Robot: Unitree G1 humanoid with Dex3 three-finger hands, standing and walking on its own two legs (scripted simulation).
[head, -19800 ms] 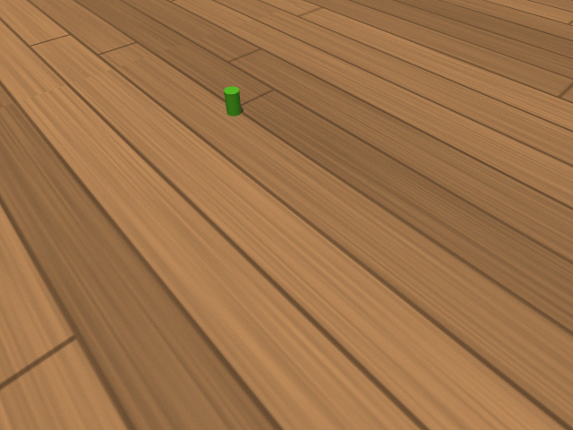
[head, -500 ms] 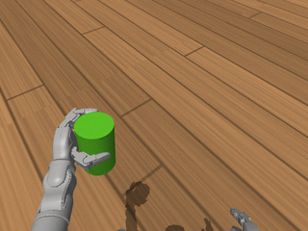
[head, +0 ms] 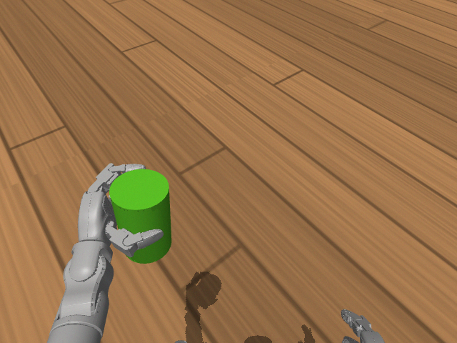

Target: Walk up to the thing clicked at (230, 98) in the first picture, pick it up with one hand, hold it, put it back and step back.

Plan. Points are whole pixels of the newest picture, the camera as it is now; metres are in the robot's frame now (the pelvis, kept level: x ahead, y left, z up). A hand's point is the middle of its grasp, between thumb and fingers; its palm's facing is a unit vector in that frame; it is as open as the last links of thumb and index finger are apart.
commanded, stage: hold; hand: left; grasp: from the side
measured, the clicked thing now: (144, 218) +0.33 +0.15 +0.04
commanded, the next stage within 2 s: crouch in 1.48 s
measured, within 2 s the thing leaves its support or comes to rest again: neither
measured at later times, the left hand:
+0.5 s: hand (134, 209) +0.33 +0.17 +0.06, palm faces +0.09 -1.00 +0.00, open 12.4 cm
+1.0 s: hand (135, 210) +0.33 +0.16 +0.06, palm faces +0.08 -1.00 +0.00, open 12.4 cm
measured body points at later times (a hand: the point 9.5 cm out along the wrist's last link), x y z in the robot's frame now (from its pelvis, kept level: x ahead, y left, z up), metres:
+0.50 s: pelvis +0.01 +0.00 +0.00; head +0.04 +0.00 +0.45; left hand +0.32 +0.22 +0.06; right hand +0.15 -0.24 -0.10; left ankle +0.03 +0.13 -0.70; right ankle +0.02 -0.13 -0.70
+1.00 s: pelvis +0.00 +0.00 +0.00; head +0.04 +0.00 +0.45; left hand +0.32 +0.22 +0.06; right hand +0.14 -0.24 -0.11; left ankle +0.03 +0.13 -0.70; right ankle +0.02 -0.13 -0.70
